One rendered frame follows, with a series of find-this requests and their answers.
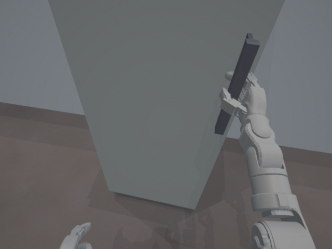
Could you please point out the handle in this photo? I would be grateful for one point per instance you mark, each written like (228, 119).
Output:
(243, 67)

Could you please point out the robot left hand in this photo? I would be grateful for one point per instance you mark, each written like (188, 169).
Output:
(72, 241)

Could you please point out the fridge door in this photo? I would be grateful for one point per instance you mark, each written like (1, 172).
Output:
(148, 74)

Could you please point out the robot right hand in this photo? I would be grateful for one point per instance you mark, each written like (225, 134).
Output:
(253, 102)

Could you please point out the right robot upper arm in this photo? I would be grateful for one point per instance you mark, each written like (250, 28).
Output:
(280, 235)

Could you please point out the robot right forearm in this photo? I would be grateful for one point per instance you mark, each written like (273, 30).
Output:
(272, 196)

